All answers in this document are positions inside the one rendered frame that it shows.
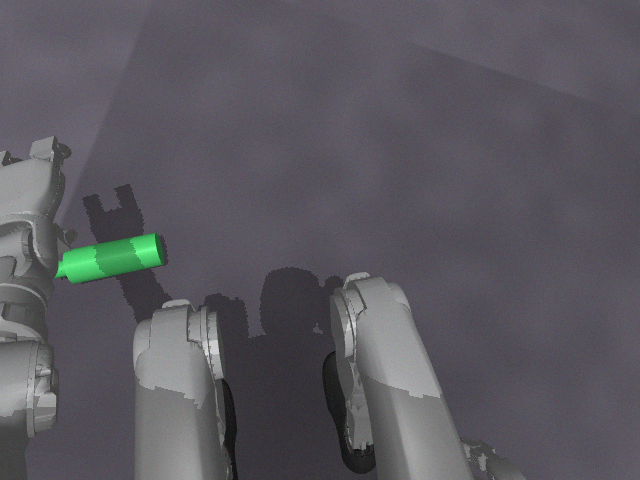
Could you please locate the right robot hand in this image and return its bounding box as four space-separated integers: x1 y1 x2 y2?
460 437 527 480

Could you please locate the left robot arm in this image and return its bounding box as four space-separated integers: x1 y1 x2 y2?
0 214 59 480

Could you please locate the right robot foot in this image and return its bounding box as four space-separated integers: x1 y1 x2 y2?
322 351 376 474

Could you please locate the left robot foot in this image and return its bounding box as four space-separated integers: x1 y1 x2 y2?
221 379 238 480

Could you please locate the bottle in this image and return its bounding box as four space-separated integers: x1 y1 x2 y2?
54 233 164 284

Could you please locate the left robot hand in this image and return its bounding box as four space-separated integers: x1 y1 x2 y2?
0 136 78 254

